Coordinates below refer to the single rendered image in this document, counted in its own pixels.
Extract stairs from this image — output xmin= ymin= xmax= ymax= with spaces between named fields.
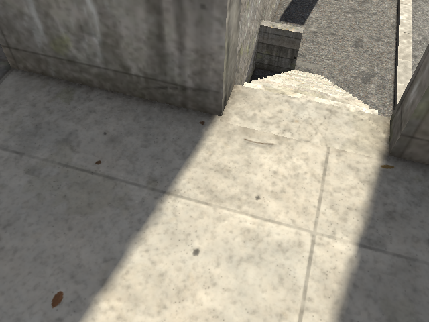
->
xmin=243 ymin=70 xmax=378 ymax=115

